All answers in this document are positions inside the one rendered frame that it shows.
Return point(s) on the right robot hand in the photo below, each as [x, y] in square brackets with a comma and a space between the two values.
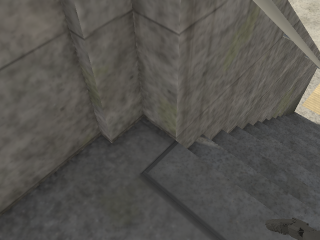
[294, 227]

